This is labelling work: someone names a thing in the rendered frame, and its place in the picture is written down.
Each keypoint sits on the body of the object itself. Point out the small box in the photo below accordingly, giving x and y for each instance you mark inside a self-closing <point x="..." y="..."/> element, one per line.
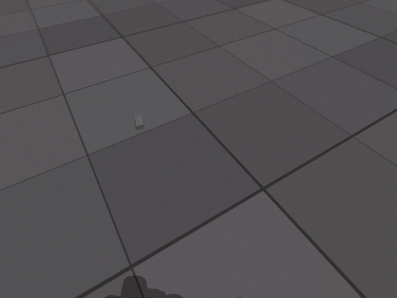
<point x="139" y="122"/>

